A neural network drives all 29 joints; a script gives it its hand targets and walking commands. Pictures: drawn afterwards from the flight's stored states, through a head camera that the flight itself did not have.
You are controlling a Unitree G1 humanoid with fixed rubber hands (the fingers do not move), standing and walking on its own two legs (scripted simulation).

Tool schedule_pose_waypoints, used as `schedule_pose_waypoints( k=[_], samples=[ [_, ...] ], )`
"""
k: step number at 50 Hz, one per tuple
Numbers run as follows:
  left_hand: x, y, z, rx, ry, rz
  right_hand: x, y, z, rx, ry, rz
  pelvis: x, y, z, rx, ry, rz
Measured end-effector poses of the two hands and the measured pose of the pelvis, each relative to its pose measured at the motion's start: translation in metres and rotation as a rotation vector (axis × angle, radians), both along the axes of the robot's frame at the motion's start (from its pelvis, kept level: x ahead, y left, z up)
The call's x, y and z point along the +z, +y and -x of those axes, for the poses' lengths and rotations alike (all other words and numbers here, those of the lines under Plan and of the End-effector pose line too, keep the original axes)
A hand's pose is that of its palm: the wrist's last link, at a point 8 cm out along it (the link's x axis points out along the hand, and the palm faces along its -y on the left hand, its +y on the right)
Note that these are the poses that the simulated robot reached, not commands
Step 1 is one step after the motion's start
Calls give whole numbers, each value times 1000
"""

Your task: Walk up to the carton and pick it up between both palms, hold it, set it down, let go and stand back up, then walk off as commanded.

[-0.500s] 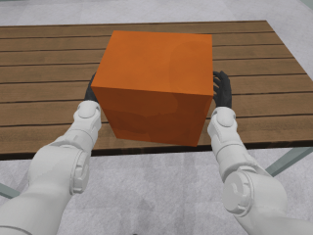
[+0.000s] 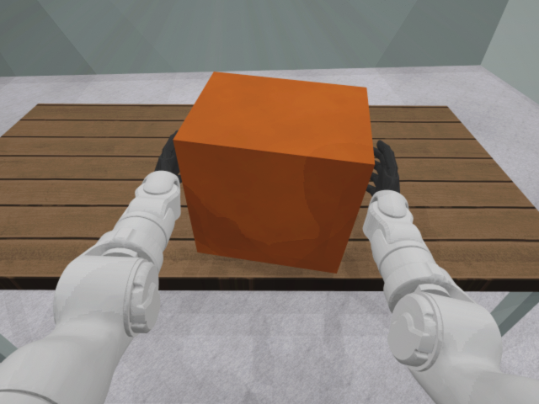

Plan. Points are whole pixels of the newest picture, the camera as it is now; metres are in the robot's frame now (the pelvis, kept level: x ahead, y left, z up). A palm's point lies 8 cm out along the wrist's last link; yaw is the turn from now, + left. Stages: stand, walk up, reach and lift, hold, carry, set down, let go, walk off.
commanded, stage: reach and lift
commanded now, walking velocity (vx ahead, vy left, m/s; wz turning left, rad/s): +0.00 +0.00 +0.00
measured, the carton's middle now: (276, 175) +0.46 +0.01 +0.13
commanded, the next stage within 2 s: hold in 1.80 s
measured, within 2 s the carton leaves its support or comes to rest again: neither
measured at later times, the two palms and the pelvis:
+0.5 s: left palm (152, 157) +0.40 +0.19 +0.20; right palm (385, 166) +0.40 -0.14 +0.19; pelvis +0.00 +0.00 +0.00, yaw +0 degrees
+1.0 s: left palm (144, 157) +0.38 +0.19 +0.22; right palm (393, 148) +0.39 -0.14 +0.23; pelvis -0.01 +0.01 +0.00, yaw +0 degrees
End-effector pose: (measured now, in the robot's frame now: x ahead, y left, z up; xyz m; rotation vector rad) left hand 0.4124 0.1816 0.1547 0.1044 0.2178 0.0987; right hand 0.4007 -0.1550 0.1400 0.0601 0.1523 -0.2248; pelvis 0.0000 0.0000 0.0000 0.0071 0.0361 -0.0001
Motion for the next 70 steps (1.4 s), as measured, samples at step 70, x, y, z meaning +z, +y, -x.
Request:
schedule_pose_waypoints(
  k=[70],
  samples=[
    [68, 11, 36, 69, 43, -5, 97, 12, 9, 74, -30, 25, 5, 6, 9, -1, -152, 9]
  ],
)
